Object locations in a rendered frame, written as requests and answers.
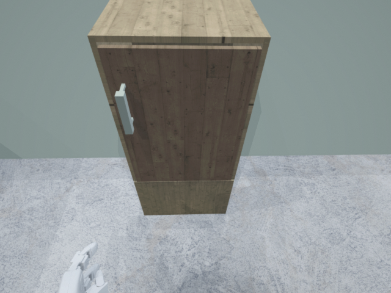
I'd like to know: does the robot left hand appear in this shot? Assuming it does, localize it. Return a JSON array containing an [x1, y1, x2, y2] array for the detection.
[[57, 242, 108, 293]]

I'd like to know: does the cupboard door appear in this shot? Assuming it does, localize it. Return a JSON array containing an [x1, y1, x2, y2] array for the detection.
[[97, 45, 262, 182]]

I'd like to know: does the handle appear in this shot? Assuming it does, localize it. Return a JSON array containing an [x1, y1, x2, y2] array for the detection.
[[115, 84, 134, 134]]

